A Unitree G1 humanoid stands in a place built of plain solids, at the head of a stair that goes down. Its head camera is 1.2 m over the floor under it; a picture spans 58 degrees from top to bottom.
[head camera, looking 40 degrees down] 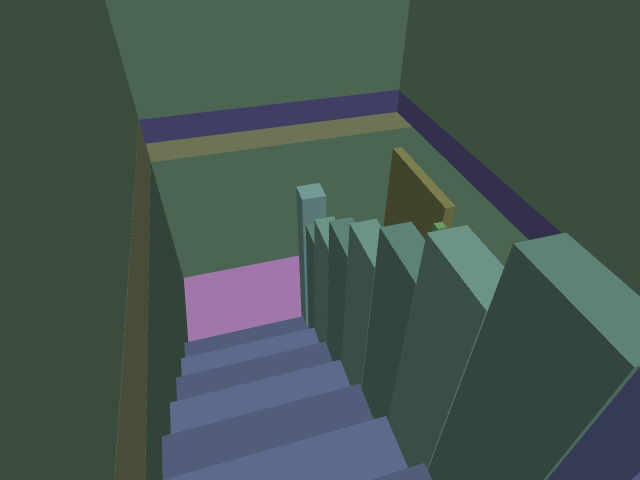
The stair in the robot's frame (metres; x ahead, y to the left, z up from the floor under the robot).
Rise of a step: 0.18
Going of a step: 0.26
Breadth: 0.85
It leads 16 degrees to the left of straight ahead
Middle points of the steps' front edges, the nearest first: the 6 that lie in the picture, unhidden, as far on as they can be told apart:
0.70 0.16 -0.35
0.95 0.23 -0.53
1.19 0.30 -0.70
1.44 0.37 -0.88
1.68 0.45 -1.06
1.93 0.52 -1.23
